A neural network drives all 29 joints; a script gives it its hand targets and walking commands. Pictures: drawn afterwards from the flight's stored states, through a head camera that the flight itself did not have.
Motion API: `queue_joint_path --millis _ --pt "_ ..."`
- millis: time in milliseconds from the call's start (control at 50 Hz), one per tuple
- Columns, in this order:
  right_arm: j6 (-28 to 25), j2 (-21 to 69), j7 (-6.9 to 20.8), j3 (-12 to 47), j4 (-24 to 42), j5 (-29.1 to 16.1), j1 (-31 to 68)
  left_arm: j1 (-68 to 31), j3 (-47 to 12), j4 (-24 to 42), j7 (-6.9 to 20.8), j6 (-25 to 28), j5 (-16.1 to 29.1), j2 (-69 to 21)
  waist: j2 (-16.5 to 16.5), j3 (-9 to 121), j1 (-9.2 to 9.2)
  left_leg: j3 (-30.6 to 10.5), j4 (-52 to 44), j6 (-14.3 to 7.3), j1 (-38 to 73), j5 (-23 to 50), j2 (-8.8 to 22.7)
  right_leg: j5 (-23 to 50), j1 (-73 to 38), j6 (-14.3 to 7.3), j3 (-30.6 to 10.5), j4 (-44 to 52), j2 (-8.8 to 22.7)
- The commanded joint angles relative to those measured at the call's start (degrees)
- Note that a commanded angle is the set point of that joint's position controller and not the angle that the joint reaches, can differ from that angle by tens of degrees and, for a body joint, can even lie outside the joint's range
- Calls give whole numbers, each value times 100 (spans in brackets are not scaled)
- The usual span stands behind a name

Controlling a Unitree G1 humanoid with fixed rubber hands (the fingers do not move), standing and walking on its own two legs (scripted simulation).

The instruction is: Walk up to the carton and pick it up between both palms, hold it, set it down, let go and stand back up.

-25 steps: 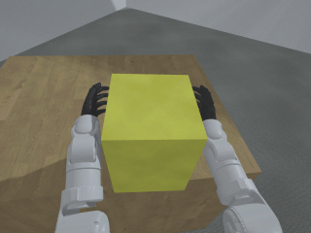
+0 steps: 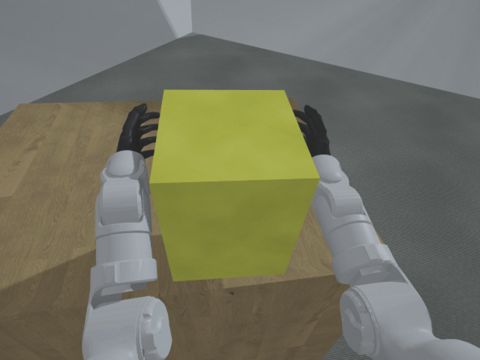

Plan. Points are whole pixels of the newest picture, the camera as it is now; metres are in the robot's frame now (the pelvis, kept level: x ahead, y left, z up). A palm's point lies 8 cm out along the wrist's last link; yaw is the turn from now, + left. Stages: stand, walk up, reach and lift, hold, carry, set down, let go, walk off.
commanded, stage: reach and lift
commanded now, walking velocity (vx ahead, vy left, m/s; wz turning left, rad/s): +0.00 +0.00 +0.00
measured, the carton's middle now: (227, 187) +0.37 +0.00 +0.13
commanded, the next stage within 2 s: hold in 1.58 s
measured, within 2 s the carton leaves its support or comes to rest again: neither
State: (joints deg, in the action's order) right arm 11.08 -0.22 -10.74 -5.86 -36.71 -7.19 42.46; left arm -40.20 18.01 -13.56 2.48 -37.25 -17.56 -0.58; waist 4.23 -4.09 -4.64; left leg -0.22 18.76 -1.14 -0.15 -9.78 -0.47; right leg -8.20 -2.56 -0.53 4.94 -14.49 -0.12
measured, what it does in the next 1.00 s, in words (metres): stands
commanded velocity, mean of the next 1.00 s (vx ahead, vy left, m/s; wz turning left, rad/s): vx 0.00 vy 0.00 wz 0.00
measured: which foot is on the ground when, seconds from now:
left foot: down 0.00-1.00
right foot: down 0.00-1.00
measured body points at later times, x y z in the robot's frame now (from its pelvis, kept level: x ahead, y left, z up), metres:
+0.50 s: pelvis -0.01 -0.01 +0.00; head -0.06 +0.02 +0.45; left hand +0.39 +0.13 +0.24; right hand +0.39 -0.16 +0.24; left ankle +0.02 +0.10 -0.75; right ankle +0.01 -0.11 -0.75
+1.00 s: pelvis +0.00 +0.00 +0.00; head -0.05 +0.03 +0.45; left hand +0.41 +0.14 +0.25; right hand +0.40 -0.15 +0.27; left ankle +0.02 +0.10 -0.75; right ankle +0.01 -0.11 -0.75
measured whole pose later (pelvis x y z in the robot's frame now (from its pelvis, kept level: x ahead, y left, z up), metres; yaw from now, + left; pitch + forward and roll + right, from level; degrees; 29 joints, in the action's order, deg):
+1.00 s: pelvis +0.00 +0.00 +0.00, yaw +0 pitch -6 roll -1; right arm 26.1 -6.8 -14.7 -0.7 -41.6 -20.0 57.7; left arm -49.1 19.1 -16.3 -0.1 -48.4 -13.6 3.4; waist 2.5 2.0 -6.6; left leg -0.6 21.4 -0.7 -4.4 -11.2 0.2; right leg -8.6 0.9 -0.9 4.3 -15.4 -1.1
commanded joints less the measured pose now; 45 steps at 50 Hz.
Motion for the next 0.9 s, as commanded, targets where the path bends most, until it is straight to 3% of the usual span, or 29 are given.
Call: queue_joint_path --millis 0,60,160,240,400,580,600,620,760,880 --pt "-104 2905 413 2057 1715 -438 4025 -3562 -2898 733 706 123 687 -3178 -671 2520 -453 115 92 443 775 1984 -122 1441 -543 338 98 -69 -255" --pt "-7 2900 412 2205 1820 -613 4269 -3655 -2899 798 629 61 696 -3169 -737 2611 -340 58 162 443 839 2178 -109 1423 -480 315 131 -103 -302" --pt "115 2852 480 2213 1636 -697 4571 -3795 -2657 694 521 -95 598 -3110 -638 2476 -84 94 27 312 744 1839 -37 939 -297 248 108 -55 -344" --pt "207 2898 512 2112 1503 -731 4949 -4036 -2524 483 479 -216 604 -3085 -545 2528 -6 148 -41 193 606 1447 -37 691 -230 240 36 -18 -336" --pt "521 3121 495 1816 1006 -751 5458 -4656 -2307 -39 459 -334 764 -3016 -409 2575 -81 197 -181 49 188 661 -101 525 -224 309 -98 -19 -283" --pt "1024 3189 343 1869 709 -1268 5863 -5249 -2232 -214 415 -402 1036 -2958 -547 2822 -169 105 -91 162 -16 798 -165 998 -357 377 -200 -130 -310" --pt "1136 3089 349 1638 250 -1142 5631 -4862 -1554 -790 478 -460 673 -2615 -323 1855 70 166 -288 24 -374 166 -218 435 -216 419 -211 9 -233" --pt "1095 3165 374 1647 404 -1129 5680 -4901 -1499 -551 536 -446 635 -2589 -210 2276 141 194 -350 -28 -349 125 -207 407 -311 445 -178 -17 -246" --pt "1189 3091 270 1794 654 -1481 5855 -5320 -1993 -154 550 -412 996 -2720 -562 2813 -181 88 4 214 51 1013 -222 1231 -308 421 -178 -124 -328" --pt "1397 3015 175 2036 1097 -1835 5788 -5363 -2441 401 451 -504 1276 -2893 -786 3201 -314 -38 218 435 281 1638 -203 1666 -397 410 -161 -236 -418"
